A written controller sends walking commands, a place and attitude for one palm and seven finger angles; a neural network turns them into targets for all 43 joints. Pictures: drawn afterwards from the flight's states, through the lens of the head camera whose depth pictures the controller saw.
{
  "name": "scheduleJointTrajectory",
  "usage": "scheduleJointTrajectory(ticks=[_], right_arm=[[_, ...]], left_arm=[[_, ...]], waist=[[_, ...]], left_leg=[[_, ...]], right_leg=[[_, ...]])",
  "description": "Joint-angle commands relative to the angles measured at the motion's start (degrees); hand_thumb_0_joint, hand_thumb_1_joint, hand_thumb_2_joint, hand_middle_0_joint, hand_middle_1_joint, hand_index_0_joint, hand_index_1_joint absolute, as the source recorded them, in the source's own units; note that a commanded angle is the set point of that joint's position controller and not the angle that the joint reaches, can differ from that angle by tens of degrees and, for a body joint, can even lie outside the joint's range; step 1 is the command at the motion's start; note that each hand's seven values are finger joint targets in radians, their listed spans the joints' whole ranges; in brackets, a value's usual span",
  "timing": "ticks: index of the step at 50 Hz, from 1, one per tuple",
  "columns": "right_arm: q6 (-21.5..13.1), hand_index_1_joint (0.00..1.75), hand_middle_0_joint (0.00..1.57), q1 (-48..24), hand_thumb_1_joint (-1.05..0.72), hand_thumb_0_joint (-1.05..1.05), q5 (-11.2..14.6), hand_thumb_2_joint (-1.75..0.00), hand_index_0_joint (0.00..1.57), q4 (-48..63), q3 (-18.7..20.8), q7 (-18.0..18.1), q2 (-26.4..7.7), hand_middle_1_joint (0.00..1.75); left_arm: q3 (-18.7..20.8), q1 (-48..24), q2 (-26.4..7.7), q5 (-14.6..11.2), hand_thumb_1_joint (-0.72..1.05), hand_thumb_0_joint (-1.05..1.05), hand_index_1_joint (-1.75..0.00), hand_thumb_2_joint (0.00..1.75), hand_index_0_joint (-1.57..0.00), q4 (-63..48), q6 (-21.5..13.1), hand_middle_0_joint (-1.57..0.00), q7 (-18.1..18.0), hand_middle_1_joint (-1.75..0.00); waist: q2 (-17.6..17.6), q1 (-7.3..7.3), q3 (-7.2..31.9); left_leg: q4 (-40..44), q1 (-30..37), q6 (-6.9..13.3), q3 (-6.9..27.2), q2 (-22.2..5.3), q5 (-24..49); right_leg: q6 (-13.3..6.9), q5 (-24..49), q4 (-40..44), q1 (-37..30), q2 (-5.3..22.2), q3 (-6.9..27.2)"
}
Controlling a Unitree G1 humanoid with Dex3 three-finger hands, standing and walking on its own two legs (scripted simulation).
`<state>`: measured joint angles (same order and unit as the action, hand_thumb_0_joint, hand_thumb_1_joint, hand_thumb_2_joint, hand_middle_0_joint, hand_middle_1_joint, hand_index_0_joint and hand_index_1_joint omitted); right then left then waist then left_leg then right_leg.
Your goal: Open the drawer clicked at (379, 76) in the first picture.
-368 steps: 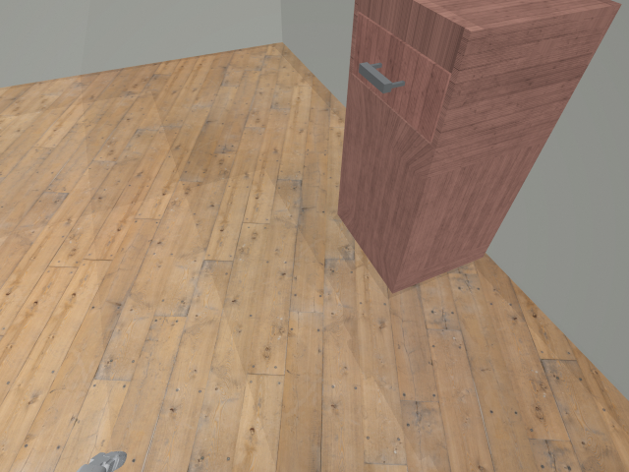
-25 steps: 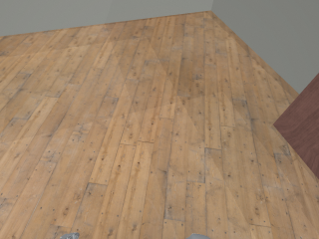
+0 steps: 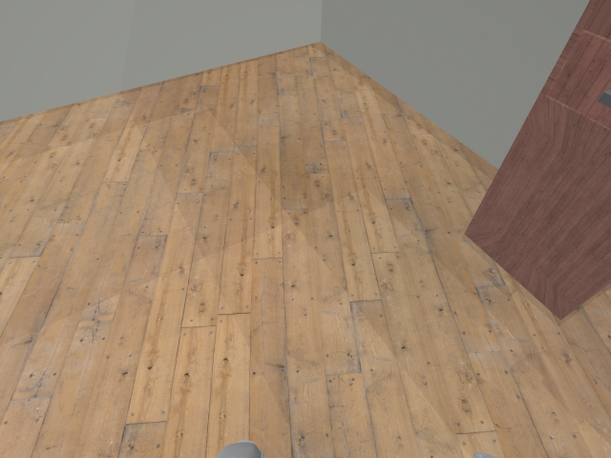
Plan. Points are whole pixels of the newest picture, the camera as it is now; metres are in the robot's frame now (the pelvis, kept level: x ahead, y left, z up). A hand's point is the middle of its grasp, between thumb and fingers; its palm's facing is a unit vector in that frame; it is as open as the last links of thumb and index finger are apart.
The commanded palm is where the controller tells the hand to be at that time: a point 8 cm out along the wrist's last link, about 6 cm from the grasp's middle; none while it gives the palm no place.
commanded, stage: walk to a spot facing it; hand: left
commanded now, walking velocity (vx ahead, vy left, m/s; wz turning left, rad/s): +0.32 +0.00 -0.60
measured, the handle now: out of the picture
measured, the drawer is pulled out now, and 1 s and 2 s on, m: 0.00 0.00 0.00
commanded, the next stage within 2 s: turn to face it in 0.62 s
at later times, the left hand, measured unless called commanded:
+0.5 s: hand (249, 325) +0.36 +0.14 -0.16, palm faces -0.37 -0.91 -0.20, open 7.4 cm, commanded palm none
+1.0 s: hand (312, 285) +0.45 +0.03 -0.15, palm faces -0.48 -0.83 -0.27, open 7.3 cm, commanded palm none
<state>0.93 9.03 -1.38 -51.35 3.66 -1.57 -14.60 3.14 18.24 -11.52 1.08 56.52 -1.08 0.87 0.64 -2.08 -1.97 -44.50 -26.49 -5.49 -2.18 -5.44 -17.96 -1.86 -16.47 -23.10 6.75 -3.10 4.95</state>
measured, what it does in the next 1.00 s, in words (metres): walks ahead, turning right: left foot, then right foot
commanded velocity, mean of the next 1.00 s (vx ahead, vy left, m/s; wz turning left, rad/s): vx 0.19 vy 0.00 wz -0.56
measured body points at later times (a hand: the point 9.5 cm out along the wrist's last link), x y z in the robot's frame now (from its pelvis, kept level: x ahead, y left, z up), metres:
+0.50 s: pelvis +0.16 +0.00 -0.01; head +0.20 -0.01 +0.44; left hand +0.37 +0.19 -0.14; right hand +0.00 -0.19 -0.15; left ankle +0.09 +0.14 -0.74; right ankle +0.22 -0.16 -0.69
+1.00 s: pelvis +0.29 -0.11 +0.00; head +0.29 -0.14 +0.45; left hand +0.47 +0.08 -0.13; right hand +0.26 -0.38 -0.15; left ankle +0.43 +0.01 -0.67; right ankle +0.27 -0.15 -0.74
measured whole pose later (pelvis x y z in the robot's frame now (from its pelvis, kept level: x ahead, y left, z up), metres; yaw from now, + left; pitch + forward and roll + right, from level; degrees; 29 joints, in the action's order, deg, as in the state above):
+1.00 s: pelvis +0.29 -0.11 +0.00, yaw -35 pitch +1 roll +1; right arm 1.5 5.3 -1.3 -52.0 2.6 0.3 -12.4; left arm 3.3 13.3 -11.0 0.4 55.9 -1.2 -0.3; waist 2.2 -1.1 -2.2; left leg -59.1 -34.0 -7.1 -0.7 -7.4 -15.9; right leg -6.5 -12.0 -25.3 13.7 -6.1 1.0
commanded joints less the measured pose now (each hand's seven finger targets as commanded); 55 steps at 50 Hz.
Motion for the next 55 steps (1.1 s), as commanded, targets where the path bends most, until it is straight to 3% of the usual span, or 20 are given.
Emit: scheduleJointTrajectory(ticks=[1,2,3,4,5,8,12,19,22,25,27,28,29,30,31,32,34,37,48,55], right_arm=[[-3.5,0.3,0.2,-2.2,-0.9,0.0,0.5,-0.9,0.2,5.9,0.6,1.0,-4.1,0.3],[-3.9,0.3,0.2,2.9,-0.9,0.0,0.6,-0.9,0.2,4.2,1.0,1.5,-5.3,0.3],[-4.5,0.3,0.2,11.0,-0.9,0.0,0.2,-0.9,0.2,1.7,1.7,2.4,-9.3,0.3],[-4.4,0.3,0.2,17.5,-0.9,0.0,-0.7,-0.9,0.2,0.4,3.0,2.6,-15.9,0.3],[-3.8,0.3,0.2,16.4,-0.9,0.0,-0.4,-0.9,0.2,1.0,2.3,2.5,-15.0,0.3],[-4.6,0.3,0.2,8.9,-0.9,0.0,-0.2,-0.9,0.2,1.8,0.4,2.6,-7.0,0.3],[-5.6,0.3,0.2,9.7,-0.9,0.0,0.4,-0.9,0.2,-0.1,-0.3,3.0,-3.6,0.3],[-5.7,0.3,0.2,16.5,-0.9,0.0,0.1,-0.9,0.2,-4.4,0.1,3.0,-3.0,0.3],[-5.2,0.3,0.2,18.6,-0.9,0.0,-0.4,-0.9,0.2,-5.8,0.6,2.7,-3.9,0.3],[-4.9,0.3,0.2,18.2,-0.9,0.0,-0.3,-0.9,0.2,-6.1,1.0,2.5,-5.0,0.3],[-4.7,0.3,0.2,16.6,-0.9,0.0,-0.1,-0.9,0.2,-5.4,1.5,2.4,-7.1,0.3],[-4.6,0.3,0.2,15.1,-0.9,0.0,0.3,-0.9,0.2,-4.5,1.6,2.2,-8.0,0.3],[-4.4,0.3,0.2,15.8,-0.9,0.0,1.2,-0.9,0.2,-3.1,0.9,1.2,-5.5,0.3],[-4.4,0.3,0.2,15.7,-0.9,0.0,1.7,-0.9,0.2,-0.3,0.2,1.7,-1.9,0.3],[-4.3,0.3,0.2,12.0,-0.9,0.0,1.7,-0.9,0.2,0.3,0.3,2.2,-4.1,0.3],[-4.0,0.3,0.2,9.3,-0.9,0.0,1.4,-0.9,0.2,0.8,0.7,2.5,-4.0,0.3],[-2.8,0.3,0.2,9.1,-0.9,0.0,0.1,-0.9,0.2,-1.5,0.4,2.3,-3.2,0.3],[-1.1,0.3,0.2,14.8,-0.9,0.0,-0.2,-0.9,0.2,-3.9,0.0,2.4,-1.6,0.3],[-0.1,0.3,0.2,-1.8,-0.9,0.0,0.0,-0.9,0.2,2.3,0.2,2.5,-2.7,0.3],[-0.3,0.3,0.2,-8.0,-0.9,0.0,0.9,-0.9,0.2,5.4,-0.2,3.0,-2.4,0.3]], left_arm=[[3.3,-2.8,-13.0,0.0,0.9,0.0,-0.3,0.9,-0.2,-4.2,-1.0,-0.2,-0.6,-0.3],[3.3,-4.3,-12.2,-0.2,0.9,0.0,-0.3,0.9,-0.2,-4.4,-1.0,-0.2,-0.6,-0.3],[2.8,-4.9,-9.0,-0.5,0.9,0.0,-0.3,0.9,-0.2,-5.2,-0.9,-0.2,-0.2,-0.3],[2.1,-2.8,-5.1,-1.1,0.9,0.0,-0.3,0.9,-0.2,-6.3,-0.7,-0.2,0.6,-0.3],[2.5,-3.0,-7.2,-0.4,0.9,0.0,-0.3,0.9,-0.2,-6.6,-0.8,-0.2,0.6,-0.3],[2.9,-7.1,-6.6,0.6,0.9,0.0,-0.3,0.9,-0.2,-5.1,-0.2,-0.2,2.1,-0.3],[2.6,-3.8,-3.5,0.6,0.9,0.0,-0.3,0.9,-0.2,-3.7,1.6,-0.2,2.1,-0.3],[1.7,-15.0,-1.4,0.9,0.9,0.0,-0.3,0.9,-0.2,-7.3,2.3,-0.2,2.7,-0.3],[1.1,-20.8,-1.2,0.6,0.9,0.0,-0.3,0.9,-0.2,-8.8,1.8,-0.2,2.7,-0.3],[0.9,-21.0,-1.6,0.6,0.9,0.0,-0.3,0.9,-0.2,-9.0,1.2,-0.2,2.6,-0.3],[1.4,-13.1,-3.9,0.6,0.9,0.0,-0.3,0.9,-0.2,-7.0,0.3,-0.2,2.1,-0.3],[2.3,-3.7,-6.4,0.8,0.9,0.0,-0.3,0.9,-0.2,-4.2,-0.4,-0.2,1.8,-0.3],[3.8,4.4,-13.5,0.9,0.9,0.0,-0.3,0.9,-0.2,-2.0,-1.3,-0.2,1.1,-0.3],[4.9,8.5,-20.0,-0.3,0.9,0.0,-0.3,0.9,-0.2,-1.2,-1.5,-0.2,0.2,-0.3],[5.2,6.8,-21.0,-1.4,0.9,0.0,-0.3,0.9,-0.2,-1.9,-0.8,-0.2,-0.4,-0.3],[4.6,1.3,-18.1,-1.5,0.9,0.0,-0.3,0.9,-0.2,-3.8,-0.3,-0.2,-0.5,-0.3],[2.4,-7.0,-12.3,-1.3,0.9,0.0,-0.3,0.9,-0.2,-5.5,-0.9,-0.2,-0.7,-0.3],[1.6,-9.8,-9.9,-0.5,0.9,0.0,-0.3,0.9,-0.2,-4.9,-2.0,-0.2,-1.0,-0.3],[2.4,-2.6,-9.6,-0.5,0.9,0.0,-0.3,0.9,-0.2,-4.1,-1.0,-0.2,-1.6,-0.3],[3.2,0.5,-11.0,-0.2,0.9,0.0,-0.3,0.9,-0.2,-3.9,0.5,-0.2,-2.3,-0.3]], waist=[[-8.8,1.85,-0.3],[-5.3,4.26,1.4],[4.2,7.71,5.8],[20.5,9.11,10.0],[18.2,8.55,8.2],[7.2,4.68,-3.8],[8.6,1.99,-1.8],[6.3,4.0,-4.3],[7.3,5.87,-4.9],[8.6,5.1,-4.3],[8.0,0.93,1.1],[6.0,-3.75,7.1],[-3.9,-7.18,14.0],[-13.6,-6.65,20.8],[-8.7,-6.26,19.9],[-4.5,-4.11,13.9],[-1.7,0.57,3.6],[-5.3,5.08,3.8],[-5.0,1.32,3.8],[-6.9,-1.12,5.9]], left_leg=[[12.8,8.4,1.4,-1.4,2.6,1.8],[18.5,18.5,1.8,-1.4,2.6,4.7],[23.2,31.7,3.2,4.2,-3.2,0.6],[28.8,40.4,8.2,24.2,-21.2,-9.4],[33.2,33.7,11.3,29.9,-25.9,-20.0],[35.6,19.5,8.5,15.0,-18.7,-11.1],[32.4,20.0,6.7,-1.4,-14.1,12.4],[31.7,26.7,10.1,-8.0,-15.4,21.4],[30.2,28.9,10.3,-10.8,-15.8,24.7],[25.6,29.0,9.4,-14.3,-16.2,36.1],[12.9,29.5,8.0,-16.7,-16.0,51.5],[0.3,25.0,5.5,-18.5,-14.0,49.9],[-16.1,6.2,3.1,-17.1,-10.7,22.7],[-36.4,-10.8,-0.1,-11.7,-1.3,-18.1],[-39.1,-11.8,1.4,-2.4,-3.1,-15.0],[-40.0,-12.2,1.6,0.0,-4.3,-9.8],[-32.8,-7.4,1.4,0.4,-7.4,-1.0],[-26.1,-2.5,0.5,0.1,-5.9,1.1],[-14.3,-10.2,-1.5,2.4,-2.0,1.2],[-1.1,-3.7,0.0,2.0,2.3,-4.8]], right_leg=[[-7.0,5.8,3.4,4.9,13.2,15.5],[-5.2,5.7,-1.8,10.2,10.6,13.8],[-2.8,4.2,-13.9,17.4,5.1,8.8],[0.9,-16.4,-32.2,30.4,-1.6,-1.2],[1.1,-17.6,-41.1,32.1,1.7,-1.5],[1.9,-4.4,-47.8,31.9,7.8,-3.1],[3.5,3.3,-48.0,30.0,8.5,-5.2],[4.4,6.8,-35.9,36.8,10.0,-8.8],[3.2,4.7,-25.0,33.4,8.6,-11.7],[0.7,3.6,-17.8,26.3,5.8,-13.8],[-1.5,1.1,-12.3,14.5,2.2,-15.9],[-2.3,6.5,-6.9,-0.1,0.4,-17.0],[-5.7,10.6,-6.1,-21.4,11.0,-3.8],[-13.3,25.8,-2.5,-30.6,28.7,25.6],[-13.7,23.8,1.2,-24.3,28.7,24.0],[-12.5,14.1,3.7,-15.9,27.0,22.8],[-8.4,14.4,6.4,2.0,20.6,10.6],[-6.8,26.2,6.8,8.7,16.1,2.6],[-9.0,32.5,3.3,0.3,14.9,11.8],[-9.7,44.1,-1.2,-6.3,14.7,17.4]])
